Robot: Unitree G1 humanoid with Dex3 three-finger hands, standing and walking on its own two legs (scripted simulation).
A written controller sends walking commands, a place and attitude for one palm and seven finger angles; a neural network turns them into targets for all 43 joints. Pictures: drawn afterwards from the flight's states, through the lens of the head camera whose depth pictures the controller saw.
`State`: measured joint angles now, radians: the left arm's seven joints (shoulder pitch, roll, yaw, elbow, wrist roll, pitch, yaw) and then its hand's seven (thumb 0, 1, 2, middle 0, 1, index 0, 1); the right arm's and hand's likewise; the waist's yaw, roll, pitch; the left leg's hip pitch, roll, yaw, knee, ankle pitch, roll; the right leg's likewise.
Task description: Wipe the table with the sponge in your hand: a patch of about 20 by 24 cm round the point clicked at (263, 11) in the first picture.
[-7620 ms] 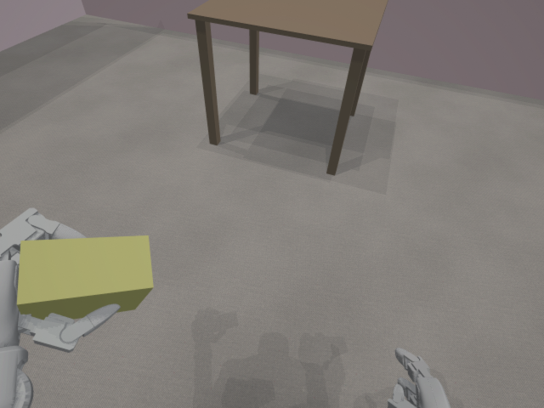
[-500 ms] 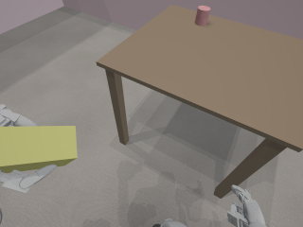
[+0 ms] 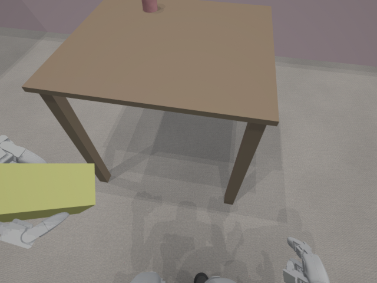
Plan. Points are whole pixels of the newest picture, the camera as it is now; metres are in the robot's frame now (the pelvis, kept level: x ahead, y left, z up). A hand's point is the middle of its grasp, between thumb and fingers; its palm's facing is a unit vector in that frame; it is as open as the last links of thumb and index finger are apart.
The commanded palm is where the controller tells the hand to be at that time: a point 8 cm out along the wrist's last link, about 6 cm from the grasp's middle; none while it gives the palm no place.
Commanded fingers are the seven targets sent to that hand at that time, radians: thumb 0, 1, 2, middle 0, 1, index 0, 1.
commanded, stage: turn to face it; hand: left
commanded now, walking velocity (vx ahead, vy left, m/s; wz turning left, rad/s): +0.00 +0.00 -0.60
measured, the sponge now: (58, 192) +0.22 +0.21 +0.15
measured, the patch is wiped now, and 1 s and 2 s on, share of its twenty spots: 0.00 0.00 0.00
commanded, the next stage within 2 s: take the last steps up to it in 0.86 s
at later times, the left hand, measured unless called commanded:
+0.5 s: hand (129, 196) +0.22 +0.10 +0.16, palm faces +0.07 -0.86 -0.50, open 10.1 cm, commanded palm +0.16 +0.17 +0.18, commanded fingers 0.00 0.10 1.30 -1.20 -1.60 -1.20 -1.60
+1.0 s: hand (162, 231) +0.17 +0.05 +0.17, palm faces -0.04 -0.90 -0.43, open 10.1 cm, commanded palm +0.15 +0.10 +0.18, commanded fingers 0.00 0.10 1.30 -1.20 -1.60 -1.20 -1.60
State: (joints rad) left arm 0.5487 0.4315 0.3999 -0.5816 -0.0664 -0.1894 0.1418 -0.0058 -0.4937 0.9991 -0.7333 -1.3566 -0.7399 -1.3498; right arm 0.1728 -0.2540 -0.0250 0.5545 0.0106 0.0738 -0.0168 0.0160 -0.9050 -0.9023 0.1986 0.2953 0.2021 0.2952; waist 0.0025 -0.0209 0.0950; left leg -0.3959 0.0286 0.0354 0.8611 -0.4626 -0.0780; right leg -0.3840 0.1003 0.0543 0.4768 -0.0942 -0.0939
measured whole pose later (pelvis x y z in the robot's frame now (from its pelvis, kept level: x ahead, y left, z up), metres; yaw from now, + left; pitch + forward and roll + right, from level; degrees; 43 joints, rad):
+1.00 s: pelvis -0.13 -0.06 +0.00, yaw -30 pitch -1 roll -1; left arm 0.46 0.37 0.35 -0.51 -0.02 -0.18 0.14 -0.01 -0.49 1.00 -0.73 -1.36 -0.74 -1.35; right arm 0.22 -0.15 0.03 0.55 0.01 -0.08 -0.02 0.01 -0.90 -0.90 0.20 0.30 0.20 0.30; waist 0.03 0.02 0.06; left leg -0.28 0.15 0.11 0.59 -0.28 -0.05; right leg -0.29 0.00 -0.08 0.63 -0.36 0.04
